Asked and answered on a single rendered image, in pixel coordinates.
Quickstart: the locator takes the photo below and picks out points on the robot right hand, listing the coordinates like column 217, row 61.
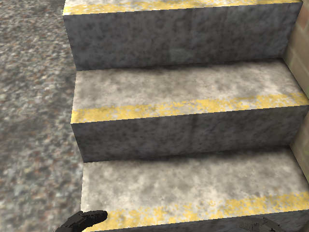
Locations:
column 255, row 224

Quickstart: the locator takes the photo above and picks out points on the robot left hand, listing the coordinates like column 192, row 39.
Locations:
column 80, row 221

